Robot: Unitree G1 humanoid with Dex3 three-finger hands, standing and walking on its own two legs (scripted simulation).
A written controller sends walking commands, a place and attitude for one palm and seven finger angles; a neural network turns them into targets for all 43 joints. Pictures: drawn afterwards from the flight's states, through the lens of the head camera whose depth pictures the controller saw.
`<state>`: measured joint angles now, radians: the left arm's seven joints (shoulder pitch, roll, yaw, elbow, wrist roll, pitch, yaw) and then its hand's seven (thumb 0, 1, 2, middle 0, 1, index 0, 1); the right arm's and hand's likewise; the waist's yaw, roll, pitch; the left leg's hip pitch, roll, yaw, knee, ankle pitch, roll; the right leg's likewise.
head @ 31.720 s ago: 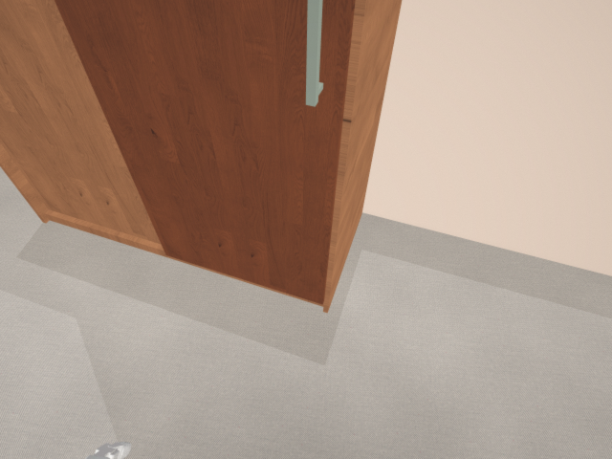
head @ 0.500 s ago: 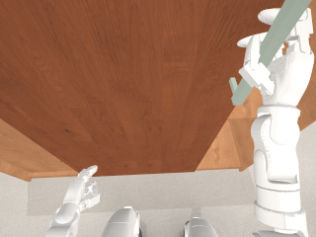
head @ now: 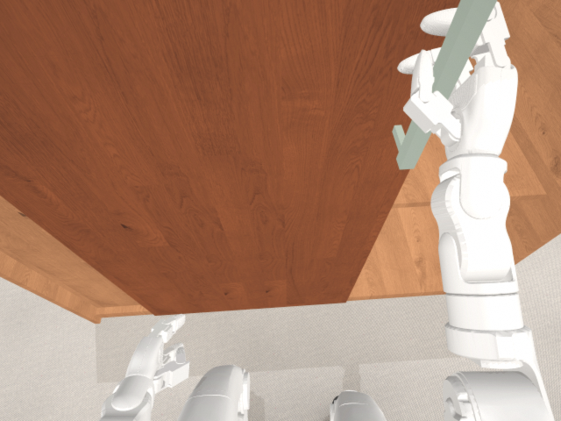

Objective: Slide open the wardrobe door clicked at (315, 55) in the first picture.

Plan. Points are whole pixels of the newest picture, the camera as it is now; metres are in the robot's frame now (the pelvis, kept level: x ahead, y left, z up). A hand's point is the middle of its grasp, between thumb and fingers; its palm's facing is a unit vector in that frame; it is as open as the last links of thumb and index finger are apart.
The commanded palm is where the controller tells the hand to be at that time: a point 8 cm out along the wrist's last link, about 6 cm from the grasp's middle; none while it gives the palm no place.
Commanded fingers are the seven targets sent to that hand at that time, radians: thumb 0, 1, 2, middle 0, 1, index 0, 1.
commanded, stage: step sideways, sliding the door along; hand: right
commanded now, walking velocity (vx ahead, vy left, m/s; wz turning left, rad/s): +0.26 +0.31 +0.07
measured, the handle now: (435, 67) +0.43 -0.18 +0.24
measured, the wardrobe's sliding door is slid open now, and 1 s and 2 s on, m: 0.43 0.43 0.43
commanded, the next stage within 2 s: stop walking and hold the door there in 0.48 s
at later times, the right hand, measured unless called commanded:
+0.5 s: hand (410, 90) +0.40 -0.14 +0.23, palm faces +0.55 +0.83 -0.05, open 6.2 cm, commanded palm +0.36 -0.11 +0.21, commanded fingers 0.00 -0.90 -0.90 0.45 1.40 0.45 1.40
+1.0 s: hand (423, 92) +0.41 -0.16 +0.23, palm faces +0.68 +0.66 -0.31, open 6.1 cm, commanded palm +0.36 -0.18 +0.19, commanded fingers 0.00 -0.90 -0.90 0.45 1.40 0.45 1.40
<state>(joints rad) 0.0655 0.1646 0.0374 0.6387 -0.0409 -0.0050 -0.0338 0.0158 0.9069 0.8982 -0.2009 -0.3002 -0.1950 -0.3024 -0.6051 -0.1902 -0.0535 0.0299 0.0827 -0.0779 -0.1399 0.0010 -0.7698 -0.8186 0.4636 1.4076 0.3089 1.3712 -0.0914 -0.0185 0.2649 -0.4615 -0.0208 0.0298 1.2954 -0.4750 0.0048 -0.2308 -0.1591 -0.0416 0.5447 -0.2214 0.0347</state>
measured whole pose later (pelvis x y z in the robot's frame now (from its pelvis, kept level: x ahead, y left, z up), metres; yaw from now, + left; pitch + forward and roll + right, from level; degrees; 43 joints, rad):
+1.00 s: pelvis +0.06 +0.22 +0.00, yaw +5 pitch -4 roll +0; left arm 0.15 0.34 0.04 0.69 -0.06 -0.10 0.08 0.01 0.91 0.90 -0.20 -0.30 -0.20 -0.30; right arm -0.26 -0.65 -0.68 0.40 0.01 -0.18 -0.11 -0.22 -0.57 -0.79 0.46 1.40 0.38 1.40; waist 0.01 -0.04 0.12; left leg -0.26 0.07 0.05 0.52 -0.18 -0.04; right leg -0.25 0.00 -0.04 0.57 -0.29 0.00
